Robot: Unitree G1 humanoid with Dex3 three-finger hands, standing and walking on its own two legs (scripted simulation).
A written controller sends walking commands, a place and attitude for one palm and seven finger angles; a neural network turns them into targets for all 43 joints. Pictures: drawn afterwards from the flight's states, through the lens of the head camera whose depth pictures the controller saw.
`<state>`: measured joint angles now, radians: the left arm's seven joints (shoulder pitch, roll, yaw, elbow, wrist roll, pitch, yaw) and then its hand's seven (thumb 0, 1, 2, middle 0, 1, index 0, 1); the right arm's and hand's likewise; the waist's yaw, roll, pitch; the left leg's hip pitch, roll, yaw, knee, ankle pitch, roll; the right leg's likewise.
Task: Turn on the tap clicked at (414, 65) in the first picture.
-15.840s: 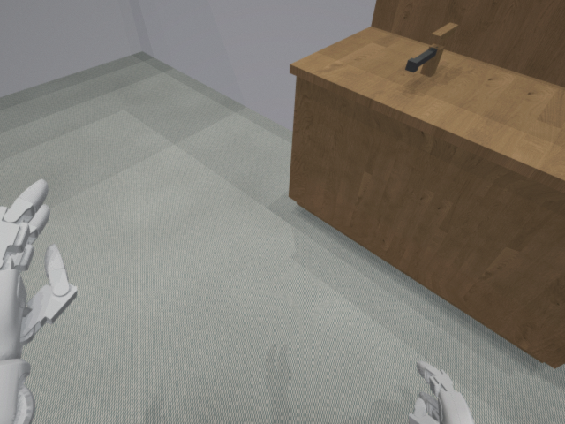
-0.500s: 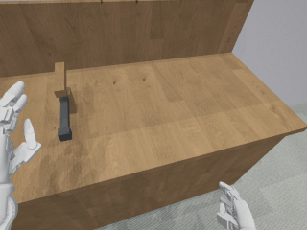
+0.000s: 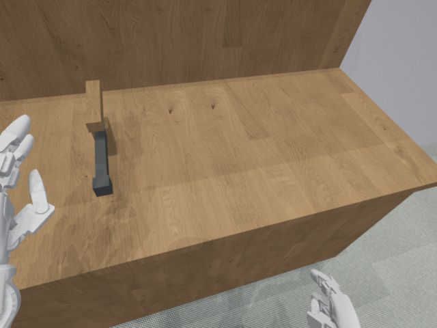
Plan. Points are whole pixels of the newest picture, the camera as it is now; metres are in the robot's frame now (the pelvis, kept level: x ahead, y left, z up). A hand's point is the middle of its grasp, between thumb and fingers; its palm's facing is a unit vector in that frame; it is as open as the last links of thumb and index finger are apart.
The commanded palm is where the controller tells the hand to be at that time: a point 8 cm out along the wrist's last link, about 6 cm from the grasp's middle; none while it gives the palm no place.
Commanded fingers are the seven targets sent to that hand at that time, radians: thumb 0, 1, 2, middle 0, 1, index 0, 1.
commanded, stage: look again from close up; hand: left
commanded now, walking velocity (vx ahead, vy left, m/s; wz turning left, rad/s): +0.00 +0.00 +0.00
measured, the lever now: (102, 185) +0.33 +0.25 +0.05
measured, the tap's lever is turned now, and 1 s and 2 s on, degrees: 0 0 0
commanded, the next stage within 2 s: shuffle to correct the standing spot in 0.16 s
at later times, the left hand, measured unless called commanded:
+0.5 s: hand (62, 218) +0.21 +0.22 +0.17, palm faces +0.40 -0.87 -0.30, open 7.4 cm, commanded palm +0.15 +0.25 +0.18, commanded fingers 0.00 0.90 0.90 -0.20 -0.30 -0.20 -0.30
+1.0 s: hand (142, 217) +0.22 +0.13 +0.16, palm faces +0.33 -0.87 -0.36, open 7.4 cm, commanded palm +0.16 +0.17 +0.18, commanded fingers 0.00 0.90 0.90 -0.20 -0.30 -0.20 -0.30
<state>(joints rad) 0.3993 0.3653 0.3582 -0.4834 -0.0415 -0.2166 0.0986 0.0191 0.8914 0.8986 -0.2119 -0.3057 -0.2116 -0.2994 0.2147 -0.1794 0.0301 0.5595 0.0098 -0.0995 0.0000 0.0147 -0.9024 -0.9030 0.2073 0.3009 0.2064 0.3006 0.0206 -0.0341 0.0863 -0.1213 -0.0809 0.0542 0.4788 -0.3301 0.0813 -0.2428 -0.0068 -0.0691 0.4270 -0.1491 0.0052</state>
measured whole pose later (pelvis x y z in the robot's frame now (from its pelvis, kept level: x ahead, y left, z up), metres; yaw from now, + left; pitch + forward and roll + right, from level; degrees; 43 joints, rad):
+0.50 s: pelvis -0.02 -0.02 +0.00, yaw -1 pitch -3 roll +0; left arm 0.35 0.34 0.34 -0.45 -0.05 -0.21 0.11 0.02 0.89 0.90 -0.21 -0.31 -0.21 -0.30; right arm 0.21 -0.17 0.03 0.57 0.01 -0.10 -0.01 0.01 -0.90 -0.90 0.21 0.30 0.21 0.30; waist 0.05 -0.06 0.08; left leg -0.11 -0.07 0.06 0.44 -0.29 0.08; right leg -0.25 0.00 -0.06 0.43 -0.13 -0.02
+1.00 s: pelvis -0.01 -0.10 +0.00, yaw -1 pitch +1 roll +0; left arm 0.44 0.38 0.37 -0.53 -0.09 -0.17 0.10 0.02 0.89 0.90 -0.21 -0.31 -0.21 -0.30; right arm 0.20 -0.22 -0.02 0.56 0.02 -0.09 -0.02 0.01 -0.90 -0.90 0.20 0.30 0.20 0.30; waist 0.00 -0.04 0.06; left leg -0.21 0.04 0.03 0.53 -0.34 -0.01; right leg -0.31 0.11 -0.11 0.42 -0.14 -0.13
